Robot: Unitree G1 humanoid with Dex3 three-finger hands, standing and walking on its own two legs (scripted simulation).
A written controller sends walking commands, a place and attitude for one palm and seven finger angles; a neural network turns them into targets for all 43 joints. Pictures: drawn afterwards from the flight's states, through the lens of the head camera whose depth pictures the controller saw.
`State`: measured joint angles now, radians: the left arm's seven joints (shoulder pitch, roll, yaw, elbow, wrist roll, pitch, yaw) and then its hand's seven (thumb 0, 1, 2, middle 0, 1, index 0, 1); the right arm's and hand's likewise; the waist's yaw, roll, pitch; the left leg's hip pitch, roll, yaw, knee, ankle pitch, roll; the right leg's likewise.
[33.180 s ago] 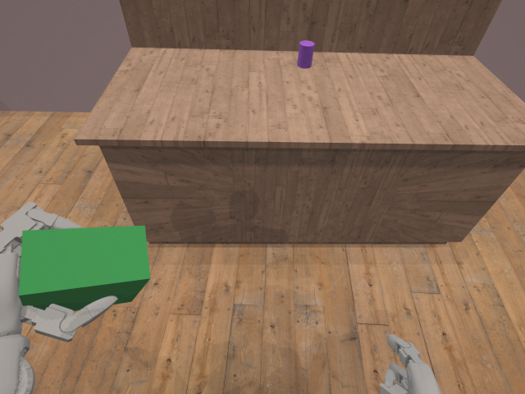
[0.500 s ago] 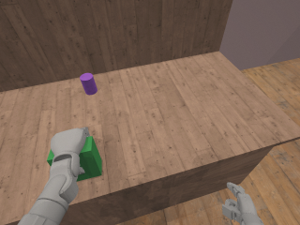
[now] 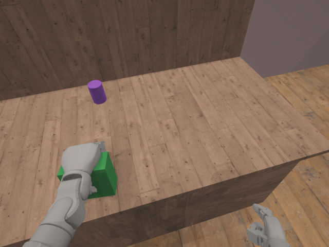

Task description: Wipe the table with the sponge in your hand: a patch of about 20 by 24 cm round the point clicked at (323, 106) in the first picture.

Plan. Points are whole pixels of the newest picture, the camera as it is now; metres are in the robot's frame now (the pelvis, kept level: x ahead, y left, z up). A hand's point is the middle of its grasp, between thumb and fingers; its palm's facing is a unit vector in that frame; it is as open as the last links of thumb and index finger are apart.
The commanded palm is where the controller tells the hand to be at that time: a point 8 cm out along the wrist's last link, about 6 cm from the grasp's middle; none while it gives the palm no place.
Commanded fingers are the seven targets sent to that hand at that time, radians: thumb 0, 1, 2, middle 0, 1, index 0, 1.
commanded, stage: move the sponge above the wiping area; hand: left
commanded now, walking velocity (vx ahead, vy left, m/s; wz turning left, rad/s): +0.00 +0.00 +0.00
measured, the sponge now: (92, 180) +0.28 +0.25 -0.04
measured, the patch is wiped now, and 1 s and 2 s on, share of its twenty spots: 0.00 0.00 0.00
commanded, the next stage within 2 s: none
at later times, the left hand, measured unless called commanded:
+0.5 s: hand (90, 161) +0.30 +0.24 +0.03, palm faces +0.01 -0.05 -1.00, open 10.3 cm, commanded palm +0.27 +0.26 +0.09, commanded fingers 0.00 0.10 1.30 -1.20 -1.60 -1.20 -1.60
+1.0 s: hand (87, 147) +0.32 +0.25 +0.06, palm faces +0.11 -0.01 -0.99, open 10.3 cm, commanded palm +0.28 +0.25 +0.09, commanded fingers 0.00 0.10 1.30 -1.20 -1.60 -1.20 -1.60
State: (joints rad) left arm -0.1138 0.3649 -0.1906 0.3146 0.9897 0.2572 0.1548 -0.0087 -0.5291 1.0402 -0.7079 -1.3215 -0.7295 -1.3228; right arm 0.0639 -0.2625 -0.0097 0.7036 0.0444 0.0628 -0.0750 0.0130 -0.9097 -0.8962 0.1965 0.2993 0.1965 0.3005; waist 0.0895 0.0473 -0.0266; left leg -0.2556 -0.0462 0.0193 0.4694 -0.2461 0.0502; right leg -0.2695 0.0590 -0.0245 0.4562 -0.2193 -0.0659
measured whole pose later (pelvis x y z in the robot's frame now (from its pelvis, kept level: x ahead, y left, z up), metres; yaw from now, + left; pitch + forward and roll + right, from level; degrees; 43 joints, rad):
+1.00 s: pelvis +0.00 -0.01 +0.00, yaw -2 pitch +2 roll +0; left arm -0.19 0.34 -0.15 0.34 0.99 0.35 0.29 -0.01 -0.53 1.04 -0.71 -1.32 -0.73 -1.33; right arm 0.04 -0.24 0.00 0.73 0.06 0.09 -0.05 0.01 -0.91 -0.90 0.20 0.30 0.20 0.30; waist 0.09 0.07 -0.07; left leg -0.24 -0.04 0.04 0.44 -0.24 0.04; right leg -0.28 0.07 0.00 0.46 -0.22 -0.07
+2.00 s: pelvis +0.00 -0.01 +0.00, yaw +0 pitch +2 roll +0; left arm -0.25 0.36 -0.19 0.46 0.91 0.57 0.13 -0.01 -0.52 1.05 -0.72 -1.34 -0.74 -1.34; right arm 0.03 -0.25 0.04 0.71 0.10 0.13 -0.06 0.01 -0.91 -0.90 0.20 0.30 0.20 0.30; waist 0.05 0.06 -0.05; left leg -0.24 -0.05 0.02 0.43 -0.22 0.05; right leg -0.26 0.06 -0.02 0.43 -0.20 -0.07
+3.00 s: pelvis -0.01 +0.00 +0.00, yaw +0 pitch +1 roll +0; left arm -0.16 0.34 -0.21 0.36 0.99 0.31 0.13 -0.01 -0.52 1.06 -0.73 -1.34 -0.75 -1.34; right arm 0.04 -0.24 0.01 0.68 0.05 0.10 -0.07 0.01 -0.91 -0.90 0.20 0.30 0.20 0.30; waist 0.08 0.04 -0.03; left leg -0.25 -0.05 0.02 0.46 -0.24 0.05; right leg -0.26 0.06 -0.01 0.45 -0.21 -0.06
